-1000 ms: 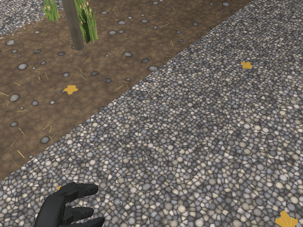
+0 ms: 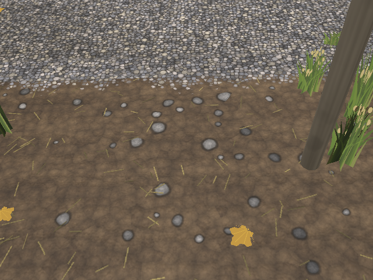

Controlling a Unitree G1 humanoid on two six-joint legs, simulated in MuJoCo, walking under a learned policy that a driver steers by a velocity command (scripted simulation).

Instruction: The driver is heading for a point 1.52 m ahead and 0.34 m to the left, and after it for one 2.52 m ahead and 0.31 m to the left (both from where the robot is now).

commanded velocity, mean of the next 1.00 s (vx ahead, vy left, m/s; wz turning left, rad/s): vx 1.00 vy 0.00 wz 0.70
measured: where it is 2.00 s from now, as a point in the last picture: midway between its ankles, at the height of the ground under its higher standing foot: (59, 79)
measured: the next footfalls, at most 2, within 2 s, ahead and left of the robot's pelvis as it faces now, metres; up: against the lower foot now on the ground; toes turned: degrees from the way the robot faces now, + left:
left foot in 0.36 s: +0.44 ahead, +0.09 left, +0.00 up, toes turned +25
right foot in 0.76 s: +0.90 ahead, +0.17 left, +0.00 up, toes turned +39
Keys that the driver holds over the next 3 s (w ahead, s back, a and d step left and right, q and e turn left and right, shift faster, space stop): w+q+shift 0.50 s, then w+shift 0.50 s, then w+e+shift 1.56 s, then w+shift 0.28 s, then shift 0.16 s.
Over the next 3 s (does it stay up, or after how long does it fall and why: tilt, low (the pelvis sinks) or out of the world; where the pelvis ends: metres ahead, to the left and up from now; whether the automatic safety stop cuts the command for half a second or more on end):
stays up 2.46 0.37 0.00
